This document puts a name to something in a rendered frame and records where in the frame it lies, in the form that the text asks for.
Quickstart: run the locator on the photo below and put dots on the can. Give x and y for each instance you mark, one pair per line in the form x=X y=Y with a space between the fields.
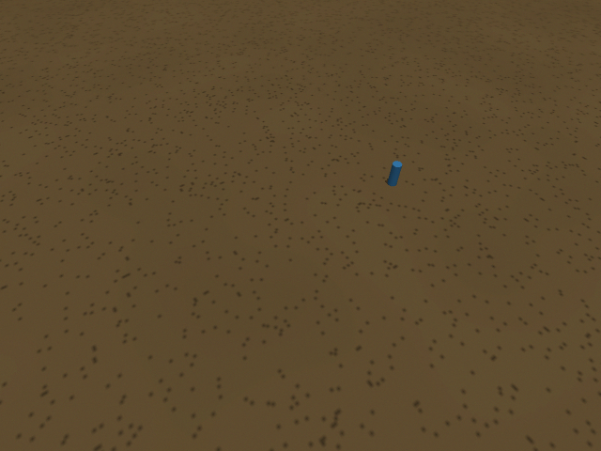
x=394 y=174

